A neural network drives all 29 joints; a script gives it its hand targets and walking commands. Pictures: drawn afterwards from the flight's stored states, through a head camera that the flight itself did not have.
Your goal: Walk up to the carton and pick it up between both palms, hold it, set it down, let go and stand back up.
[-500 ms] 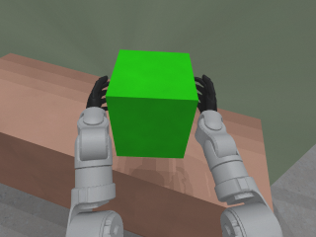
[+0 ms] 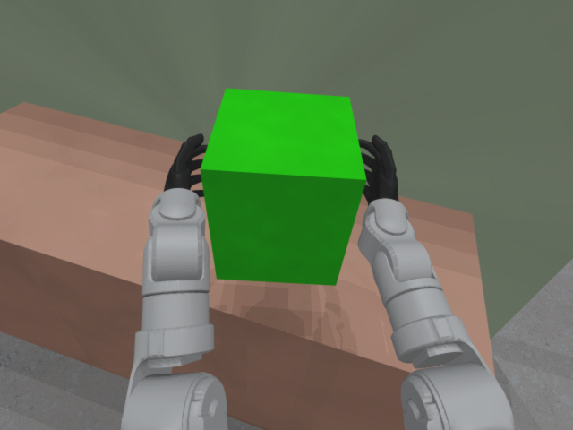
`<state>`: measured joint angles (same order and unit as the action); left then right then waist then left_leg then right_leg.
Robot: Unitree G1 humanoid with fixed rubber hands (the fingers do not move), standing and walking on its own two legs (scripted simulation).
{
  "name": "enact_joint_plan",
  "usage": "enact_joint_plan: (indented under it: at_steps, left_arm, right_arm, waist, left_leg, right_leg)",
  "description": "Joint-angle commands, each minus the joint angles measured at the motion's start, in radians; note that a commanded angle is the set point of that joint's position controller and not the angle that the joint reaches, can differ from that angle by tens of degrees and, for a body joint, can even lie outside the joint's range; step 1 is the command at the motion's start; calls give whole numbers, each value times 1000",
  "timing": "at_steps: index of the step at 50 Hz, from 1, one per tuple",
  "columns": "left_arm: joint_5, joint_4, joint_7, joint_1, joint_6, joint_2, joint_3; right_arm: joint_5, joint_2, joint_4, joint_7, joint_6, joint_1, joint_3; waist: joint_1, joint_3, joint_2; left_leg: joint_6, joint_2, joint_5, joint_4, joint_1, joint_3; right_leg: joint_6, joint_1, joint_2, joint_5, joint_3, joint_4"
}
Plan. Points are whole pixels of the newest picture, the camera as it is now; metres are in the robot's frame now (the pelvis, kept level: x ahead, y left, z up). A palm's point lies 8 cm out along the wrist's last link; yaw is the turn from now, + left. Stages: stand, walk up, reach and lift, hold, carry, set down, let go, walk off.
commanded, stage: hold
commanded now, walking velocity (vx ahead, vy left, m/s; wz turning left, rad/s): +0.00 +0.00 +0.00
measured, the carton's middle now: (282, 189) +0.40 +0.00 +0.16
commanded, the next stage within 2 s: none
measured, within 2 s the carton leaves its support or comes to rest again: neither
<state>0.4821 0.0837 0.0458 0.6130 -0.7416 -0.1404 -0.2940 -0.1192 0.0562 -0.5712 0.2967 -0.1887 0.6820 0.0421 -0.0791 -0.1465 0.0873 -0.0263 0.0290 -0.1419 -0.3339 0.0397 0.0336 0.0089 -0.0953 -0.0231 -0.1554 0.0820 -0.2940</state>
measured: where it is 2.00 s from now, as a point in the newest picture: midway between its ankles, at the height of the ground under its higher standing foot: outside the picture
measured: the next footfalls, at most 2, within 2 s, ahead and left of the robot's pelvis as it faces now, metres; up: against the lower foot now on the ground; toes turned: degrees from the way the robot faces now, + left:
none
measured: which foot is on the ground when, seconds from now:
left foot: down 0.00-1.00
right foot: down 0.00-1.00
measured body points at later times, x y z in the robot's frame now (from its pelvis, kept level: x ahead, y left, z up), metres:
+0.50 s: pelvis +0.00 +0.00 +0.00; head -0.04 +0.05 +0.44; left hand +0.37 +0.14 +0.17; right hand +0.37 -0.12 +0.18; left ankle +0.05 +0.13 -0.75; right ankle +0.02 -0.12 -0.75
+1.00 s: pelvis +0.00 +0.00 +0.00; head -0.03 +0.04 +0.45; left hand +0.38 +0.14 +0.17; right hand +0.38 -0.12 +0.19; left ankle +0.05 +0.13 -0.75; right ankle +0.02 -0.12 -0.75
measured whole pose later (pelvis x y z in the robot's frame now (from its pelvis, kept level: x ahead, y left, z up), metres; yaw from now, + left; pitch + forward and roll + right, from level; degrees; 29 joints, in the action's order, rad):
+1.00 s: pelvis +0.00 +0.00 +0.00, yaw +0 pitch -13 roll -1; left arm 0.47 0.05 0.05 0.59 -0.73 -0.13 -0.29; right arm -0.13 0.06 -0.57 0.31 -0.16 0.69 0.02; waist -0.08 -0.16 0.11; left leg -0.03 0.04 -0.14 -0.33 0.04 0.03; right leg 0.00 -0.11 -0.01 -0.15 0.09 -0.27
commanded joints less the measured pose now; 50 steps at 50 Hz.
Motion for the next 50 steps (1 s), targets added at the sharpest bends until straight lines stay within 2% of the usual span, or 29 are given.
enact_joint_plan:
  at_steps: [1, 3, 5, 6, 9, 11, 13, 15, 16, 19, 21, 22, 23, 24, 26, 27, 28, 31, 32, 33, 34, 36, 38, 39, 41, 44, 48, 49, 50]
  left_arm:
    - [-168, -48, 140, 654, 88, -444, 395]
    - [-158, -73, 153, 631, 88, -416, 386]
    - [-152, -28, 170, 647, 80, -415, 367]
    - [-154, -32, 174, 642, 81, -411, 357]
    - [-182, -140, 175, 655, 90, -410, 393]
    - [-201, -148, 165, 650, 90, -437, 438]
    - [-228, -236, 156, 643, 101, -448, 488]
    - [-225, -229, 153, 656, 102, -448, 492]
    - [-210, -207, 153, 675, 100, -439, 481]
    - [-186, -182, 157, 603, 91, -436, 481]
    - [-180, -162, 161, 596, 86, -423, 456]
    - [-170, -138, 164, 609, 82, -426, 441]
    - [-160, -157, 160, 613, 79, -432, 445]
    - [-167, -149, 163, 615, 80, -425, 434]
    - [-170, -149, 161, 633, 77, -441, 442]
    - [-174, -158, 162, 621, 79, -446, 438]
    - [-167, -145, 161, 648, 83, -451, 432]
    - [-171, -135, 151, 672, 89, -444, 419]
    - [-164, -105, 150, 689, 92, -433, 415]
    - [-141, -70, 151, 673, 89, -435, 383]
    - [-146, -106, 151, 688, 93, -438, 392]
    - [-157, -77, 144, 711, 94, -449, 395]
    - [-127, -22, 142, 681, 90, -413, 354]
    - [-133, -38, 145, 680, 91, -414, 355]
    - [-153, -98, 148, 677, 90, -428, 381]
    - [-194, -141, 145, 670, 103, -434, 428]
    - [-184, -149, 146, 595, 96, -411, 416]
    - [-174, -104, 152, 599, 86, -410, 409]
    - [-168, -144, 158, 601, 86, -426, 431]
  right_arm:
    - [-41, 520, 303, -160, 66, 733, -362]
    - [-44, 514, 283, -154, 57, 687, -351]
    - [-20, 479, 243, -148, 45, 676, -329]
    - [-24, 492, 223, -153, 42, 661, -319]
    - [-51, 496, 313, -145, 58, 670, -353]
    - [-83, 479, 330, -142, 64, 679, -368]
    - [-95, 510, 396, -137, 75, 659, -399]
    - [-90, 483, 341, -140, 65, 637, -391]
    - [-81, 487, 354, -140, 65, 673, -385]
    - [-66, 474, 312, -146, 59, 595, -362]
    - [-62, 474, 342, -151, 63, 625, -367]
    - [-56, 464, 328, -153, 64, 631, -351]
    - [-61, 473, 327, -158, 63, 634, -355]
    - [-49, 473, 319, -155, 65, 635, -351]
    - [-46, 478, 319, -162, 67, 644, -359]
    - [-50, 488, 326, -163, 68, 647, -354]
    - [-45, 470, 330, -167, 73, 687, -350]
    - [-43, 476, 339, -175, 82, 711, -346]
    - [-30, 486, 311, -177, 80, 727, -353]
    - [-17, 491, 289, -180, 77, 721, -335]
    - [-17, 499, 303, -186, 84, 737, -345]
    - [-8, 483, 274, -190, 94, 753, -313]
    - [3, 489, 237, -184, 89, 734, -309]
    - [5, 479, 230, -181, 85, 708, -300]
    - [-13, 489, 272, -175, 96, 720, -317]
    - [-49, 501, 315, -167, 106, 716, -358]
    - [-61, 475, 311, -151, 88, 643, -376]
    - [-50, 459, 278, -151, 76, 630, -377]
    - [-52, 479, 299, -152, 73, 615, -369]
  waist:
    - [-2, 427, -63]
    - [-9, 432, -61]
    - [-15, 403, -65]
    - [-4, 381, -59]
    - [-37, 478, -77]
    - [-24, 500, -109]
    - [-52, 591, -115]
    - [-54, 516, -147]
    - [-51, 511, -118]
    - [-53, 422, -143]
    - [-44, 443, -127]
    - [-58, 410, -141]
    - [-46, 397, -152]
    - [-56, 409, -118]
    - [-35, 401, -133]
    - [-48, 429, -120]
    - [-41, 429, -129]
    - [-16, 438, -109]
    - [-18, 438, -90]
    - [14, 383, -87]
    - [9, 413, -92]
    - [-11, 444, -99]
    - [1, 420, -53]
    - [-13, 421, -60]
    - [-13, 483, -85]
    - [-17, 577, -79]
    - [-21, 515, -84]
    - [-30, 460, -76]
    - [-46, 464, -103]
  left_leg:
    - [36, -80, 137, 54, 61, -109]
    - [32, -73, 141, 48, 81, -99]
    - [35, -73, 90, 68, 57, -110]
    - [42, -73, 75, 84, 46, -110]
    - [26, -73, 208, 44, 82, -108]
    - [8, -78, 274, 18, 98, -101]
    - [-8, -70, 388, -20, 182, -89]
    - [-16, -75, 345, -12, 142, -81]
    - [-2, -75, 309, 1, 132, -91]
    - [-9, -68, 245, 20, 105, -88]
    - [4, -72, 208, 35, 83, -99]
    - [1, -72, 187, 38, 80, -103]
    - [-1, -69, 192, 43, 64, -94]
    - [13, -73, 189, 41, 73, -103]
    - [5, -70, 197, 42, 83, -98]
    - [10, -68, 184, 44, 80, -98]
    - [19, -68, 153, 46, 78, -95]
    - [24, -57, 133, 62, 60, -108]
    - [33, -60, 94, 70, 48, -108]
    - [40, -53, 45, 83, 20, -107]
    - [47, -58, 44, 92, 24, -106]
    - [46, -46, 29, 93, 36, -107]
    - [55, -54, 41, 96, 56, -117]
    - [55, -57, 55, 89, 57, -115]
    - [31, -65, 159, 61, 92, -111]
    - [23, -64, 271, 14, 143, -109]
    - [17, -73, 280, 21, 104, -100]
    - [16, -76, 247, 22, 111, -102]
    - [16, -75, 236, 32, 90, -107]
  right_leg:
    - [35, -80, 63, 80, 50, 55]
    - [44, -105, 69, 110, 55, 48]
    - [46, -64, 53, 64, 54, 55]
    - [49, -61, 52, 55, 55, 60]
    - [39, -138, 71, 190, 62, 33]
    - [32, -140, 66, 234, 55, 23]
    - [32, -155, 82, 324, 69, 18]
    - [37, -113, 67, 260, 64, 21]
    - [35, -101, 66, 219, 66, 34]
    - [28, -104, 76, 169, 66, 45]
    - [25, -101, 67, 136, 64, 42]
    - [22, -99, 67, 137, 65, 49]
    - [28, -112, 64, 123, 65, 52]
    - [22, -93, 66, 127, 65, 56]
    - [33, -81, 61, 111, 71, 49]
    - [33, -96, 61, 118, 65, 48]
    - [21, -63, 59, 68, 64, 49]
    - [26, -66, 59, 42, 67, 49]
    - [24, -64, 62, 13, 64, 57]
    - [29, -65, 59, -21, 63, 67]
    - [30, -69, 59, -20, 64, 63]
    - [18, -63, 66, -45, 62, 56]
    - [29, -54, 68, -23, 70, 68]
    - [26, -58, 63, 7, 66, 66]
    - [34, -85, 72, 93, 73, 42]
    - [24, -106, 83, 192, 71, 20]
    - [34, -145, 69, 246, 59, 28]
    - [33, -109, 58, 212, 52, 47]
    - [35, -124, 69, 214, 58, 35]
